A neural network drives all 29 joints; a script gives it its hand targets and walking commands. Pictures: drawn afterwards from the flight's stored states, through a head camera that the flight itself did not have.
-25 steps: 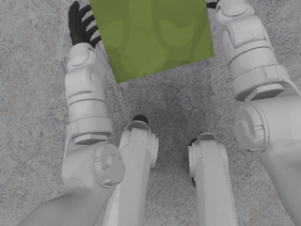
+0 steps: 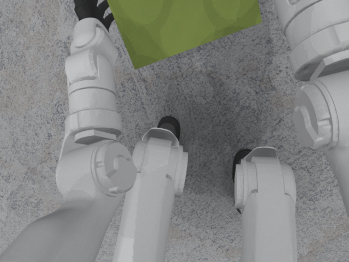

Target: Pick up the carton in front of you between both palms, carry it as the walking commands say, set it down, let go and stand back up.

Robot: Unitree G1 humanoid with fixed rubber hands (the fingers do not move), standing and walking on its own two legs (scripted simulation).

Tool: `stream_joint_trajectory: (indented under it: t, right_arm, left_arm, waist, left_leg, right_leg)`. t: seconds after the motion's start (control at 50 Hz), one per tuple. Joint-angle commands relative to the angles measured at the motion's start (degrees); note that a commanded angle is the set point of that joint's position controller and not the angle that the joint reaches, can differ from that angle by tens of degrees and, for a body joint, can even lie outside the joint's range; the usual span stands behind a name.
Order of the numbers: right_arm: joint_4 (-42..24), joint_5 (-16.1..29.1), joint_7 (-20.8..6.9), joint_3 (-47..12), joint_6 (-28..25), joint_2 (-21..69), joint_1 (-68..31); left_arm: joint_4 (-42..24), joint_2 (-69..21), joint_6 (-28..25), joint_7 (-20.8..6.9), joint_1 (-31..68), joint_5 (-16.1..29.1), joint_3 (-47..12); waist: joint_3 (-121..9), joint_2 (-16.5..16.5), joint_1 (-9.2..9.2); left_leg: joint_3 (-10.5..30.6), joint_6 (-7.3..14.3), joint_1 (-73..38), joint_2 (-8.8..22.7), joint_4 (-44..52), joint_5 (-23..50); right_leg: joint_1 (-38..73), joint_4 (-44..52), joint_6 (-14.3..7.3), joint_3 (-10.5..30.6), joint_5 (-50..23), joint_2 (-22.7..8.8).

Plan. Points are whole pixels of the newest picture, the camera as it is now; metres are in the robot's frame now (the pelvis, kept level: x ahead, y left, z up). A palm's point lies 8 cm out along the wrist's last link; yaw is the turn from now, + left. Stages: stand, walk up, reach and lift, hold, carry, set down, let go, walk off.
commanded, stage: set down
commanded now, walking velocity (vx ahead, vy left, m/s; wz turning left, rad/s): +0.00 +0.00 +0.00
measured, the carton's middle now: out of the picture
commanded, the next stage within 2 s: none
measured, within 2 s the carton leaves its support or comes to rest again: rests again in 0.42 s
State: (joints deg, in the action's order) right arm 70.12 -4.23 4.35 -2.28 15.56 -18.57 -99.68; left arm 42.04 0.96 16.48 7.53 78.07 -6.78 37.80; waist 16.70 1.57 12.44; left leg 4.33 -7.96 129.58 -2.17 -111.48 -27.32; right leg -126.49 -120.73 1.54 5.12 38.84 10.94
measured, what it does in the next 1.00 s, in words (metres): stands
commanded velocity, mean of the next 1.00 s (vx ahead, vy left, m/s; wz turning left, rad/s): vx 0.00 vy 0.00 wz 0.00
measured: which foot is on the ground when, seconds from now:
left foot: down 0.00-1.00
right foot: down 0.00-1.00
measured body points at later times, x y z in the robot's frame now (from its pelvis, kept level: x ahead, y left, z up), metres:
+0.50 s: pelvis +0.01 +0.00 -0.02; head +0.39 -0.02 +0.20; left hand +0.51 +0.25 -0.19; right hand +0.62 -0.04 -0.20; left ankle +0.13 +0.16 -0.38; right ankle +0.07 -0.10 -0.38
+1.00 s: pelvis +0.01 +0.01 -0.03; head +0.39 -0.02 +0.19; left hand +0.52 +0.25 -0.20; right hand +0.62 -0.04 -0.21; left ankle +0.13 +0.16 -0.38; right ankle +0.07 -0.10 -0.38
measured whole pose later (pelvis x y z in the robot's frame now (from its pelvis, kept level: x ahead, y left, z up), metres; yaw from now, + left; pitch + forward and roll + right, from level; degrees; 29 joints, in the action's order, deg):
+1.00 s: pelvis +0.01 +0.01 -0.03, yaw +0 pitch +43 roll +8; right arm 68.8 -10.0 -2.6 0.9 11.6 -20.3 -99.1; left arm 54.8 5.8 10.3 0.4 82.7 -10.5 43.3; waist 19.4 -0.9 12.7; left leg 0.8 -6.5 130.9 -0.2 -117.8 -30.1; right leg -129.3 -127.4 -0.6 4.5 40.6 6.2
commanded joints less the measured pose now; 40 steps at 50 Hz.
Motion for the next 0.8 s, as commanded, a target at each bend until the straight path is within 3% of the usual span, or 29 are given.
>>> stream_joint_trajectory:
  t: [0.0, 0.2, 0.58, 0.78]
  right_arm:
    - [-5.76, 3.35, -11.53, -4.85, -3.21, 45.80, -17.12]
    - [-0.25, -0.60, -11.76, -0.74, -2.36, 39.80, -15.28]
    - [1.95, -5.82, -13.28, 2.24, -1.90, 37.46, -5.75]
    - [1.76, -7.95, -14.48, 2.97, -1.13, 33.33, -3.98]
  left_arm:
    - [-4.67, -32.70, -3.48, -13.26, 37.35, 4.45, -19.74]
    - [0.35, -28.31, -2.90, -14.06, 32.38, 0.78, -13.15]
    - [6.95, -27.55, -2.75, -15.78, 21.39, -1.08, -7.81]
    - [8.81, -24.76, -2.46, -15.04, 18.00, -2.27, -4.92]
  waist:
    - [-64.22, 14.07, 5.39]
    - [-52.10, 14.91, 3.67]
    - [-44.97, 14.80, 1.14]
    - [-41.23, 14.33, 0.85]
  left_leg:
    - [-12.24, 3.07, -38.23, -1.74, 0.46, 27.15]
    - [-11.81, 3.38, -27.01, -1.53, -0.22, 17.41]
    - [-10.21, 3.40, -19.30, -2.37, -3.08, 19.94]
    - [-9.52, 3.53, -18.66, -2.16, -3.59, 18.25]
  right_leg:
    - [26.02, 12.50, -0.61, -4.48, -25.04, -2.72]
    - [23.89, 12.18, -1.88, -2.75, -19.60, -3.52]
    - [22.40, 8.53, -3.15, -0.83, -30.57, -4.72]
    - [19.30, 7.97, -3.60, -0.86, -26.09, -5.05]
